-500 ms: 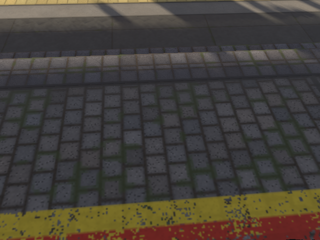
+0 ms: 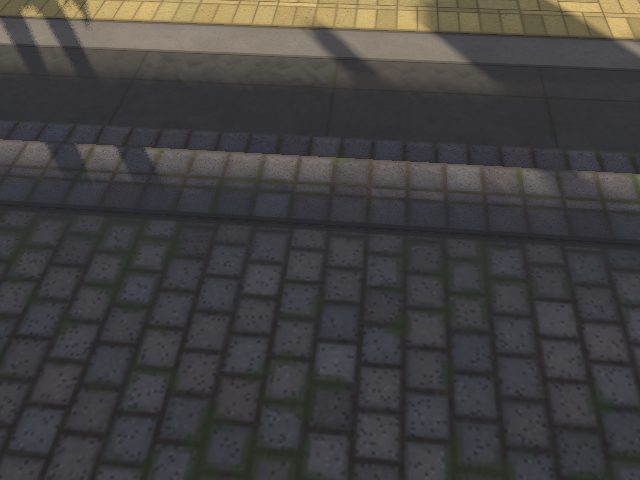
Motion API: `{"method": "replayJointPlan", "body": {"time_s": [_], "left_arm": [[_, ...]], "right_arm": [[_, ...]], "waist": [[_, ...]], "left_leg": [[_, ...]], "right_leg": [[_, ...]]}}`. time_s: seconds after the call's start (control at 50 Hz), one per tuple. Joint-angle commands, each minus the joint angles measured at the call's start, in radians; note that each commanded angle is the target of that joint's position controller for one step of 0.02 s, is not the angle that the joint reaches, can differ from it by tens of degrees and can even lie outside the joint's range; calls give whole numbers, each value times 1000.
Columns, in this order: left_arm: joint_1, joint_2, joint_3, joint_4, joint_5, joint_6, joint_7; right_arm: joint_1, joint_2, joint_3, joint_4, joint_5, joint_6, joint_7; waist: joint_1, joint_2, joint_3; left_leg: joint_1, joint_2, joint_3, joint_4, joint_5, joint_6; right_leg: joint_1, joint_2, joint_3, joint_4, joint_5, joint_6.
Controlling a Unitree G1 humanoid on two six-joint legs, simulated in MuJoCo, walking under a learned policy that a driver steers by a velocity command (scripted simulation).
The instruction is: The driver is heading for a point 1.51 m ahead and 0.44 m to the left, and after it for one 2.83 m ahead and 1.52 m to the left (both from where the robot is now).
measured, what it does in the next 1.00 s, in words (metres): walks ahead, turning left: left foot, then right foot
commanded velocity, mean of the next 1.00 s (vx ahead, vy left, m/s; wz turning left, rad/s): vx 0.50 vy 0.00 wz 0.50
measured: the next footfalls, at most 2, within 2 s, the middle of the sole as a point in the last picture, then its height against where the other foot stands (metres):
left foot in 0.40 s outside the picture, level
right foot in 0.86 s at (291, 405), level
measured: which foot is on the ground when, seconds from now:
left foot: up 0.00-0.38, down 0.40-0.88, up 0.90-1.00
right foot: down 0.00-0.40, up 0.42-0.84, down 0.86-1.00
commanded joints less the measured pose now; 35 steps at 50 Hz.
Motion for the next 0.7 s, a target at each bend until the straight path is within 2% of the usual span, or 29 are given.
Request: {"method": "replayJointPlan", "body": {"time_s": [0.02,0.06,0.1,0.16,0.22,0.26,0.3,0.34,0.36,0.38,0.4,0.42,0.44,0.46,0.48,0.5,0.52,0.54,0.58,0.64,0.7], "left_arm": [[109,96,30,-5,10,4,4],[108,96,31,11,11,0,2],[121,123,40,29,7,-4,2],[120,155,48,45,5,-2,5],[149,181,49,62,-2,5,11],[182,202,53,77,-9,12,13],[203,219,57,89,-18,24,15],[209,250,65,88,-23,38,22],[212,267,70,85,-23,47,28],[202,267,68,79,-25,53,34],[210,241,55,61,-8,49,38],[318,87,3,2,31,25,19],[226,175,15,-6,3,-12,2],[125,213,27,-43,-35,-29,-5],[103,195,18,-52,-28,-38,0],[103,192,21,-43,-6,-37,7],[122,200,28,-39,5,-26,8],[136,196,30,-38,9,-13,8],[136,167,24,-39,19,7,10],[21,126,7,-74,24,14,10],[-96,108,-3,-102,14,6,-1]], "right_arm": [[-74,-104,-30,-101,-12,-12,4],[-89,-65,-22,-113,-5,-5,17],[-123,-46,-16,-137,-8,-2,25],[-187,-37,-6,-162,-9,-6,37],[-292,-24,6,-191,-10,-13,57],[-347,-27,8,-215,-9,-12,70],[-380,-42,3,-240,-7,-9,80],[-352,-78,-13,-247,-14,-3,85],[-282,-109,-30,-236,-17,1,84],[-132,-151,-55,-198,-15,5,77],[40,-218,-86,-157,-14,17,56],[6,-329,-96,-164,-6,10,48],[57,-249,-74,-189,-9,-1,49],[21,-205,-58,-176,-20,-12,51],[-39,-186,-52,-176,-16,-19,50],[-105,-164,-44,-185,-20,-20,49],[-146,-142,-35,-199,-33,-22,46],[-166,-138,-32,-202,-36,-23,45],[-166,-142,-33,-187,-28,-29,37],[-132,-170,-42,-159,-23,-25,17],[-83,-181,-45,-132,-16,-16,9]], "waist": [[79,-134,37],[64,-147,42],[62,-128,44],[71,-109,48],[108,-92,70],[121,-87,84],[113,-94,92],[74,-125,52],[26,-138,5],[-60,-119,-70],[-137,-39,-161],[-4,243,-258],[-87,141,-398],[-95,93,-248],[-50,10,-145],[-6,-28,-84],[32,-9,-60],[54,5,-48],[66,7,-25],[34,14,18],[-16,33,29]], "left_leg": [[-421,127,-21,118,105,-12],[-387,148,10,90,149,-17],[-403,155,22,37,199,-29],[-382,158,46,-130,339,-33],[-319,139,102,-299,474,-18],[-307,129,126,-362,479,-2],[-294,110,149,-404,419,25],[-194,50,205,-417,314,66],[-91,12,227,-423,270,91],[124,-21,230,-479,316,128],[440,51,86,-493,339,178],[778,328,-484,-563,206,363],[823,386,-710,-697,74,401],[723,349,-563,-723,131,343],[565,303,-443,-730,223,309],[424,266,-358,-741,336,285],[323,240,-304,-764,428,279],[259,228,-287,-786,461,282],[161,208,-229,-808,523,289],[79,153,-153,-814,488,252],[43,119,-141,-796,368,203]], "right_leg": [[333,-310,329,-243,-19,-153],[279,-277,213,-273,108,-144],[270,-280,137,-289,234,-160],[268,-267,27,-302,328,-155],[271,-256,-61,-305,332,-133],[315,-275,-89,-297,349,-122],[376,-295,-119,-257,449,-104],[419,-300,-161,-139,766,-83],[422,-296,-178,-19,910,-72],[349,-275,-202,172,928,-49],[116,-238,-202,460,675,-12],[-339,-33,-143,829,-335,43],[-435,-16,78,941,-406,33],[-507,-63,86,923,-309,19],[-479,-103,78,834,-222,13],[-419,-130,73,748,-180,20],[-347,-149,79,705,-154,27],[-306,-151,76,673,-143,39],[-276,-145,52,596,-111,71],[-260,-116,37,384,85,98],[-165,-62,31,173,266,97]]}}
Over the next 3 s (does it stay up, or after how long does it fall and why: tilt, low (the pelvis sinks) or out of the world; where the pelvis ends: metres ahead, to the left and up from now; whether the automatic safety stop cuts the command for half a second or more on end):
stays up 0.95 0.28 0.01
